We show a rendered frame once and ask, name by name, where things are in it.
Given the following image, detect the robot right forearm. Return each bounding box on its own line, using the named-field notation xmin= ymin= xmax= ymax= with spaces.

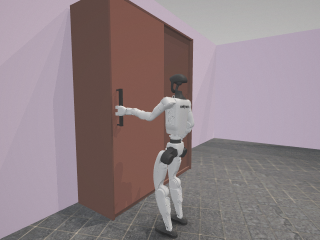
xmin=179 ymin=128 xmax=192 ymax=141

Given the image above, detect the robot left forearm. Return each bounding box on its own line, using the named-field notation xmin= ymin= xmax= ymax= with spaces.
xmin=124 ymin=108 xmax=151 ymax=120

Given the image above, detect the left robot upper arm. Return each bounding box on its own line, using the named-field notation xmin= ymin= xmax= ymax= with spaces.
xmin=146 ymin=97 xmax=176 ymax=122

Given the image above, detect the left robot hand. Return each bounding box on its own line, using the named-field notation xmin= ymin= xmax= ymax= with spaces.
xmin=115 ymin=106 xmax=126 ymax=116

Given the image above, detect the robot torso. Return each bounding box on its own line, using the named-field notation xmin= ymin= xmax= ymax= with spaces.
xmin=165 ymin=95 xmax=189 ymax=158

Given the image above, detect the right robot upper arm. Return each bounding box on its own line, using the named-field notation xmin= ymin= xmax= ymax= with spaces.
xmin=186 ymin=99 xmax=195 ymax=129

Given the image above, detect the wardrobe door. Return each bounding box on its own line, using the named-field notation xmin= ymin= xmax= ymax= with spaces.
xmin=164 ymin=27 xmax=190 ymax=180
xmin=109 ymin=0 xmax=164 ymax=214

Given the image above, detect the robot right shin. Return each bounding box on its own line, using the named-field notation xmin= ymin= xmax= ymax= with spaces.
xmin=169 ymin=178 xmax=183 ymax=218

